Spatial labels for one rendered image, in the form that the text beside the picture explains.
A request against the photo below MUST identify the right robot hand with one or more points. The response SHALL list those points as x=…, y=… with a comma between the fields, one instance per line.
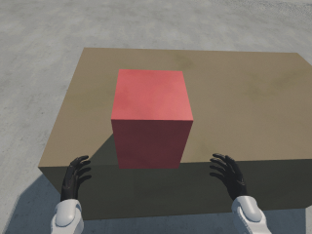
x=232, y=176

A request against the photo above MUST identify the pedestal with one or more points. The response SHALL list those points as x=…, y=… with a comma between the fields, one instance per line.
x=255, y=107

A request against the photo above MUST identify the left robot forearm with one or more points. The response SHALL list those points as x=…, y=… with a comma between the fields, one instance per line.
x=67, y=218

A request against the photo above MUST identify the right robot forearm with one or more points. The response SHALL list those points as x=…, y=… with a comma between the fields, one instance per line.
x=248, y=217

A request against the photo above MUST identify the left robot hand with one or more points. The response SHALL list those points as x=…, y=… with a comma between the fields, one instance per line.
x=71, y=181

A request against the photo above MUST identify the carton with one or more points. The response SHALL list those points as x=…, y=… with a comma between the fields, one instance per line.
x=151, y=118

